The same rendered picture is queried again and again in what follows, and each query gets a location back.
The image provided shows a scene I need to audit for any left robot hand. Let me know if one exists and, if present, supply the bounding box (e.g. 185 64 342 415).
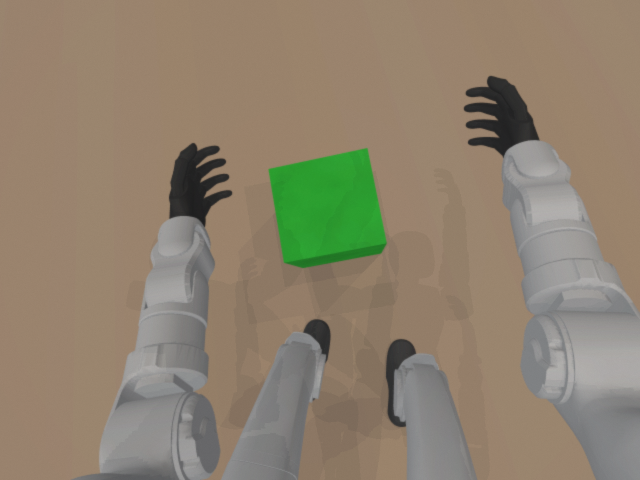
169 143 232 227

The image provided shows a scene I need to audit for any robot right forearm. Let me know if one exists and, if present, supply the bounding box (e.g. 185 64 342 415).
502 140 640 319

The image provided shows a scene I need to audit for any robot left forearm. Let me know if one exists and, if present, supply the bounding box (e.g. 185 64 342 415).
99 216 215 473

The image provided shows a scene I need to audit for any robot right thigh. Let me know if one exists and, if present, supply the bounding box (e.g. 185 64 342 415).
393 363 477 480

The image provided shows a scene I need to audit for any right robot upper arm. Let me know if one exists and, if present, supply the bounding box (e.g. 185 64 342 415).
520 310 640 480

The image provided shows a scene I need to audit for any robot right foot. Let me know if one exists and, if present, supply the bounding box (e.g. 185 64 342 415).
386 339 416 427

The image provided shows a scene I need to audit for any left robot upper arm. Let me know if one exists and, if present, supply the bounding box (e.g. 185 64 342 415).
71 391 220 480

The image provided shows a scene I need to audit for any carton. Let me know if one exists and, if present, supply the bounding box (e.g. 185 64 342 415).
268 148 387 268

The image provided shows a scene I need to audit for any right robot hand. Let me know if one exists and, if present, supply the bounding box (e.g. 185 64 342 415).
464 76 540 158

